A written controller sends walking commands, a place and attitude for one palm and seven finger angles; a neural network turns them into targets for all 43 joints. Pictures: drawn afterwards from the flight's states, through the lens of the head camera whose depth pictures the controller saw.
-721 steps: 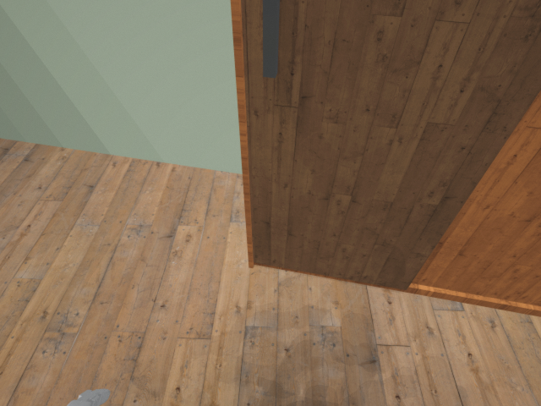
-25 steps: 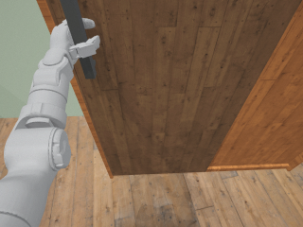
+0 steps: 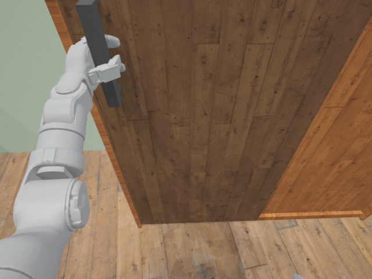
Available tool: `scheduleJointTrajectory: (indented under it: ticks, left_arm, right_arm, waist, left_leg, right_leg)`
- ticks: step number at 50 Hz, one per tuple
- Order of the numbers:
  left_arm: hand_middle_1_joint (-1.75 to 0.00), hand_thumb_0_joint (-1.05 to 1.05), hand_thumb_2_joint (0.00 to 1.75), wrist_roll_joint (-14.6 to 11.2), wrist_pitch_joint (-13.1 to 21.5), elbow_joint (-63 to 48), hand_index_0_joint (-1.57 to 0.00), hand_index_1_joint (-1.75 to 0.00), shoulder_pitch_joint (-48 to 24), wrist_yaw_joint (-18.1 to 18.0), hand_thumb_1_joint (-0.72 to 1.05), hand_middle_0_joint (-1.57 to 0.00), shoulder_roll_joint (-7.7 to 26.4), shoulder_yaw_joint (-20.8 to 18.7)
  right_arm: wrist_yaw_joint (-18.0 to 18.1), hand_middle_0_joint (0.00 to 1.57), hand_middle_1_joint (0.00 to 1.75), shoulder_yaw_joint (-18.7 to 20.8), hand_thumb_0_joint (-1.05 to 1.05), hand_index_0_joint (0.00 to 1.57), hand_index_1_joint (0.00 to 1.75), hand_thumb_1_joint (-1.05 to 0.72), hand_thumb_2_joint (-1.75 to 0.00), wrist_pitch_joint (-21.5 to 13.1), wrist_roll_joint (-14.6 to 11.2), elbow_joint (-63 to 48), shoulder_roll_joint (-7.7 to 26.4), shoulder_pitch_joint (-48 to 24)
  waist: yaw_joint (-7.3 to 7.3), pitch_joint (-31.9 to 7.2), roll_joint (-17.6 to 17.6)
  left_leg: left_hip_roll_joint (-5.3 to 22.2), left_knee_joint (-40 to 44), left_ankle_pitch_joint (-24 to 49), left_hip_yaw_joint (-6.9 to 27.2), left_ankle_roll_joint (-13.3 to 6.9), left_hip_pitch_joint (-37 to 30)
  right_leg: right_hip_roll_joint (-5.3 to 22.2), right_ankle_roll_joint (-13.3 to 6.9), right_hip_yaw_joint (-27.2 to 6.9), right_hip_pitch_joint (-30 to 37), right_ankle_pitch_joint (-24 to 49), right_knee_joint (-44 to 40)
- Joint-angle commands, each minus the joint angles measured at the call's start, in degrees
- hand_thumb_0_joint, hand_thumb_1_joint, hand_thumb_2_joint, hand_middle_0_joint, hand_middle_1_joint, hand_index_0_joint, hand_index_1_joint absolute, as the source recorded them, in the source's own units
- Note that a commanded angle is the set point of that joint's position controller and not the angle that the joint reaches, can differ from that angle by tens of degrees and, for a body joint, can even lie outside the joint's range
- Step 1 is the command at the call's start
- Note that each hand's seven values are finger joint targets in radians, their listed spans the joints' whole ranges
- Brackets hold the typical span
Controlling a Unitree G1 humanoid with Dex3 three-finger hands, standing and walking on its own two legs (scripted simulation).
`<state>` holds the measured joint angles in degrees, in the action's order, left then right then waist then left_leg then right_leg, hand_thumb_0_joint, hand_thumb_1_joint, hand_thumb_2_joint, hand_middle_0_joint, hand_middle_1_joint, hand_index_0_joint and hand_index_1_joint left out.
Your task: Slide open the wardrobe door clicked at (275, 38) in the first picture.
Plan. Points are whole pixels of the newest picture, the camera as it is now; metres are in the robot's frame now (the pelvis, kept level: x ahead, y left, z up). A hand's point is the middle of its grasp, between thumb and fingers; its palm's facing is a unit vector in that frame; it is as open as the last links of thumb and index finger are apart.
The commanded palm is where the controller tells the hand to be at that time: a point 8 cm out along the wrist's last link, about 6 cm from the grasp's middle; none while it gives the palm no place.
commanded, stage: grip the handle and tug to test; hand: left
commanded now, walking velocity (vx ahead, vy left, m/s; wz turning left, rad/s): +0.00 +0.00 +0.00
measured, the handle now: (105, 56) +0.50 +0.18 +0.25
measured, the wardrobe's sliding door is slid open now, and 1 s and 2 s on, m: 0.00 0.00 0.00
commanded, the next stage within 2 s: move the hooked fingers beside the handle in 0.28 s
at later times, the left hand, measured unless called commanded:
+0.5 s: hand (113, 69) +0.46 +0.15 +0.24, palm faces +0.09 -1.00 +0.00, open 5.7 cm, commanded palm +0.41 +0.20 +0.24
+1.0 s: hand (97, 71) +0.44 +0.18 +0.25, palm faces +0.10 -0.99 -0.03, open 12.6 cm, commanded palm +0.41 +0.24 +0.24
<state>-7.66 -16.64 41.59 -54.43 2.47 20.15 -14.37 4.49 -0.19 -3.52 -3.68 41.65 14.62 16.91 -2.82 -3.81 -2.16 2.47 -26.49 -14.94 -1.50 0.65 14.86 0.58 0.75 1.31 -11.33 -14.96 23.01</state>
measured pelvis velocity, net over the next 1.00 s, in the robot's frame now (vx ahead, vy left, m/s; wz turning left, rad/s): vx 0.08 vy -0.02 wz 0.01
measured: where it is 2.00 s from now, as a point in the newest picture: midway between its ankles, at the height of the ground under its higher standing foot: outside the picture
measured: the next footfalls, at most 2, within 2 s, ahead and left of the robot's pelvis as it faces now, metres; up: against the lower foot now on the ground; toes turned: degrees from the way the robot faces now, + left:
none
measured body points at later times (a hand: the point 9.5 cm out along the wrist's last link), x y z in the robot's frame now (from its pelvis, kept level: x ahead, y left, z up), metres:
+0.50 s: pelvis +0.04 +0.00 +0.00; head +0.04 -0.02 +0.45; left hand +0.44 +0.21 +0.25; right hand +0.19 -0.26 -0.10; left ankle -0.02 +0.13 -0.74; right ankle -0.04 -0.13 -0.74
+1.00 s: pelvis +0.08 -0.02 +0.01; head +0.06 -0.05 +0.46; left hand +0.43 +0.23 +0.25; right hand +0.29 -0.24 -0.08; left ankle -0.01 +0.13 -0.73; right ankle -0.03 -0.13 -0.73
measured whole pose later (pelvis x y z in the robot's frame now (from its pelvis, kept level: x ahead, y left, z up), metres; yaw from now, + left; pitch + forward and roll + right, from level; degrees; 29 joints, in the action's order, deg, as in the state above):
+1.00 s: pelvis +0.08 -0.02 +0.01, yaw +0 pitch +3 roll +1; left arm -12.8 -30.7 5.1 -29.9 8.4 19.7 -17.2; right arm 5.3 -2.6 1.1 -3.9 37.8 13.7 6.4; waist 3.2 -6.6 -2.4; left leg 2.1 -24.3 -14.3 -0.2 0.3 6.9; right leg 0.8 -0.3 2.6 -4.1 -16.5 22.8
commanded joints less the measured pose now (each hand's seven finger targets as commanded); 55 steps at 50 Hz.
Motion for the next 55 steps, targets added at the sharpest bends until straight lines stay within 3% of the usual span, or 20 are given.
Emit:
scheduleJointTrajectory:
  ticks: [1, 4, 7, 9, 13, 15, 17, 20, 23, 24, 26, 29, 33, 37, 38, 41, 45, 47, 52, 55]
  left_arm:
    - [-1.4, 0.0, 0.9, -1.48, 2.41, -20.69, -0.45, -1.4, -24.57, 0.99, 0.9, -0.45, 8.04, -0.67]
    - [-1.4, 0.0, 0.9, -1.62, 0.62, -23.3, -0.45, -1.4, -20.23, 1.14, 0.9, -0.45, 8.34, -1.21]
    - [-1.4, 0.0, 0.9, -2.22, -1.41, -27.19, -0.45, -1.4, -18.73, 1.47, 0.9, -0.45, 4.74, 1.17]
    - [-1.4, 0.0, 0.9, -2.28, -2.6, -29.15, -0.45, -1.4, -15.27, 1.38, 0.9, -0.45, 8.78, -2.57]
    - [-1.4, 0.0, 0.9, -2.79, -4.52, -35.23, -0.45, -1.4, -11.28, 1.62, 0.9, -0.45, 4.16, 0.48]
    - [-1.4, 0.0, 0.9, -2.81, -5.32, -37.78, -0.45, -1.4, -10.73, 1.36, 0.9, -0.45, 6.09, -0.81]
    - [-1.4, 0.0, 0.9, -2.94, -6.12, -40.49, -0.45, -1.4, -8.5, 1.4, 0.9, -0.45, 3.9, 0.31]
    - [-1.4, 0.0, 0.9, -2.99, -7.11, -43.53, -0.45, -1.4, -8.16, 1.16, 0.9, -0.45, 4.21, 0.56]
    - [-1.38, 0.0, 0.83, -3.05, -8.2, -44.86, -0.43, -1.38, -5.92, 1.01, 0.73, -0.43, 3.6, 0.3]
    - [-1.37, 0.0, 0.8, -2.9, -8.47, -45.34, -0.43, -1.37, -4.52, 0.82, 0.68, -0.43, 6.5, -2.2]
    - [-1.35, 0.0, 0.76, -3.08, -9.39, -46.42, -0.41, -1.35, -4.69, 1.24, 0.56, -0.41, 3.44, 0.33]
    - [-1.33, 0.0, 0.68, -3.24, -10.46, -47.94, -0.4, -1.33, -4.08, 1.32, 0.4, -0.4, 6.26, -1.94]
    - [-1.3, 0.0, 0.59, -3.78, -10.93, -49.31, -0.37, -1.3, -4.42, 1.49, 0.17, -0.37, 5.81, -1.79]
    - [-1.26, 0.0, 0.49, -3.99, -10.47, -50.49, -0.35, -1.26, -2.02, 2.0, -0.05, -0.35, 8.88, -4.67]
    - [-1.26, 0.0, 0.47, -4.37, -10.62, -51.05, -0.34, -1.26, -1.72, 2.45, -0.11, -0.34, 7.27, -3.34]
    - [-1.23, 0.0, 0.4, -4.61, -10.34, -50.65, -0.32, -1.23, -1.9, 3.21, -0.28, -0.32, 10.87, -5.92]
    - [-1.2, 0.0, 0.3, -5.27, -10.19, -49.72, -0.3, -1.2, 0.34, 4.44, -0.5, -0.3, 11.5, -6.37]
    - [-1.2, 0.0, 0.3, -5.39, -10.35, -47.05, -0.3, -1.2, 0.95, 5.37, -0.5, -0.3, 13.12, -7.68]
    - [-1.2, 0.0, 0.3, -5.84, -9.82, -45.35, -0.3, -1.2, -0.78, 8.48, -0.5, -0.3, 12.93, -5.61]
    - [-1.2, 0.0, 0.3, -6.39, -8.28, -45.73, -0.3, -1.2, -2.42, 9.84, -0.5, -0.3, 16.45, -7.69]
  right_arm:
    - [0.48, 0.2, 0.3, 2.64, 0.0, 0.2, 0.3, -0.9, -0.9, -2.13, -0.1, -7.89, 7.75, -3.27]
    - [0.54, 0.2, 0.3, 2.52, 0.0, 0.2, 0.3, -0.9, -0.9, -1.37, -0.11, -8.52, 7.98, -4.66]
    - [0.46, 0.2, 0.3, 2.32, 0.0, 0.2, 0.3, -0.9, -0.9, -0.93, -0.31, -9.23, 7.3, -6.32]
    - [0.57, 0.2, 0.3, 2.41, 0.0, 0.2, 0.3, -0.9, -0.9, -0.37, -0.1, -9.81, 7.97, -7.03]
    - [0.5, 0.2, 0.3, 2.06, 0.0, 0.2, 0.3, -0.9, -0.9, 0.18, -0.42, -10.99, 6.85, -9.02]
    - [0.49, 0.2, 0.3, 1.98, 0.0, 0.2, 0.3, -0.9, -0.9, 0.42, -0.3, -11.24, 7.15, -9.73]
    - [0.5, 0.2, 0.3, 1.93, 0.0, 0.2, 0.3, -0.9, -0.9, 0.48, -0.36, -11.78, 6.62, -10.82]
    - [0.49, 0.2, 0.3, 1.67, 0.0, 0.2, 0.3, -0.9, -0.9, 0.65, -0.37, -11.86, 6.71, -12.05]
    - [0.48, 0.2, 0.3, 1.42, 0.0, 0.2, 0.3, -0.9, -0.9, 0.71, -0.19, -11.99, 6.54, -13.06]
    - [0.61, 0.2, 0.3, 1.59, 0.0, 0.2, 0.3, -0.9, -0.9, 1.03, -0.12, -12.05, 7.1, -13.25]
    - [0.64, 0.2, 0.3, 1.23, 0.0, 0.2, 0.3, -0.9, -0.9, 1.17, -0.26, -12.13, 6.32, -13.92]
    - [0.91, 0.2, 0.3, 1.26, 0.0, 0.2, 0.3, -0.9, -0.9, 1.38, -0.14, -12.19, 6.77, -14.7]
    - [1.05, 0.2, 0.3, 0.66, 0.0, 0.2, 0.3, -0.9, -0.9, 1.24, -0.14, -11.98, 6.04, -16.09]
    - [1.05, 0.2, 0.3, 0.46, 0.0, 0.2, 0.3, -0.9, -0.9, 1.48, 0.2, -12.22, 6.07, -16.83]
    - [0.97, 0.2, 0.3, 0.27, 0.0, 0.2, 0.3, -0.9, -0.9, 1.56, 0.09, -12.48, 5.78, -17.34]
    - [1.2, 0.2, 0.3, 0.2, 0.0, 0.2, 0.3, -0.9, -0.9, 1.75, 0.14, -12.44, 6.06, -17.62]
    - [1.15, 0.2, 0.3, 0.05, 0.0, 0.2, 0.3, -0.9, -0.9, 1.76, 0.01, -12.44, 5.93, -18.19]
    - [1.32, 0.2, 0.3, 0.0, 0.0, 0.2, 0.3, -0.9, -0.9, 1.8, 0.03, -12.14, 6.18, -17.96]
    - [1.62, 0.2, 0.3, 0.38, 0.0, 0.2, 0.3, -0.9, -0.9, 1.24, -0.43, -12.0, 6.55, -17.15]
    - [1.97, 0.2, 0.3, 0.86, 0.0, 0.2, 0.3, -0.9, -0.9, 0.7, -0.51, -11.92, 7.29, -16.18]
  waist:
    - [1.82, -23.95, -0.24]
    - [2.76, -22.98, 1.22]
    - [2.57, -22.13, 0.37]
    - [3.91, -23.63, 0.82]
    - [3.69, -23.1, 0.34]
    - [4.07, -23.27, -0.2]
    - [4.08, -23.53, 0.4]
    - [4.13, -22.31, 0.09]
    - [4.48, -21.29, 0.88]
    - [5.15, -21.84, 0.32]
    - [4.43, -20.64, 0.85]
    - [5.0, -20.13, 0.61]
    - [4.74, -18.31, 2.16]
    - [5.58, -19.36, 1.81]
    - [5.62, -19.07, 1.58]
    - [5.71, -18.77, 2.91]
    - [5.93, -17.43, 1.9]
    - [5.83, -16.13, 4.14]
    - [4.73, -15.38, 1.08]
    - [4.6, -18.25, 1.05]
  left_leg:
    - [-1.4, -1.17, 36.22, 1.18, -2.2, -16.16]
    - [-1.45, -0.76, 37.67, 0.72, -2.32, -15.33]
    - [-1.22, -0.86, 39.29, 0.67, -2.22, -16.48]
    - [-1.51, -0.9, 40.47, 0.29, -2.39, -16.3]
    - [-1.09, -0.77, 42.53, 0.32, -2.18, -17.59]
    - [-1.01, -0.63, 43.0, 0.29, -2.14, -17.49]
    - [-1.06, -0.81, 43.96, 0.08, -2.21, -18.16]
    - [-0.97, -0.3, 42.58, 0.38, -2.12, -18.21]
    - [-1.25, -0.09, 41.71, 0.41, -2.13, -17.57]
    - [-1.21, -0.13, 42.45, 0.14, -2.19, -17.68]
    - [-1.47, -0.33, 43.37, 0.11, -2.13, -17.12]
    - [-1.57, -0.43, 42.69, 0.13, -2.22, -17.22]
    - [-1.94, 0.04, 39.76, 0.45, -2.11, -16.31]
    - [-2.07, -0.32, 42.39, 0.34, -2.04, -16.03]
    - [-2.37, -0.27, 41.61, 0.31, -2.06, -15.95]
    - [-2.34, 0.07, 39.9, 0.38, -2.21, -15.27]
    - [-2.32, 0.26, 38.69, 0.24, -2.29, -15.23]
    - [-2.55, 0.54, 36.42, 0.2, -2.37, -13.77]
    - [-2.51, -0.4, 37.23, 0.15, -2.53, -15.08]
    - [-2.55, -0.81, 37.35, 0.3, -2.72, -15.74]
  right_leg:
    - [-2.52, -1.98, 1.46, 6.32, 32.14, 1.24]
    - [-2.34, -1.94, 1.67, 8.65, 34.39, 1.4]
    - [-2.33, -1.78, 1.69, 7.76, 35.35, 1.25]
    - [-2.2, -1.91, 1.6, 10.37, 37.63, 1.57]
    - [-2.12, -1.72, 1.8, 9.96, 38.53, 1.6]
    - [-1.86, -1.76, 1.77, 10.67, 39.08, 1.67]
    - [-2.0, -1.67, 1.85, 10.94, 40.25, 1.9]
    - [-1.9, -1.72, 1.8, 10.42, 38.79, 1.41]
    - [-1.97, -1.83, 1.98, 10.35, 38.74, 1.52]
    - [-1.84, -1.94, 1.8, 11.51, 39.61, 1.72]
    - [-1.7, -1.78, 2.05, 11.28, 41.14, 1.97]
    - [-1.6, -1.76, 1.91, 11.15, 41.25, 2.08]
    - [-1.55, -1.72, 2.17, 10.25, 39.55, 1.82]
    - [-0.98, -1.71, 2.05, 12.27, 43.7, 2.65]
    - [-0.99, -1.64, 2.03, 11.92, 43.28, 2.57]
    - [-0.76, -1.6, 1.94, 12.24, 43.26, 2.42]
    - [-0.48, -1.33, 1.66, 11.4, 43.34, 1.95]
    - [-0.42, -1.19, 1.73, 11.38, 43.77, 1.96]
    - [-0.15, -0.81, 1.44, 9.18, 44.2, 1.74]
    - [0.14, -0.66, 1.26, 9.94, 45.31, 2.17]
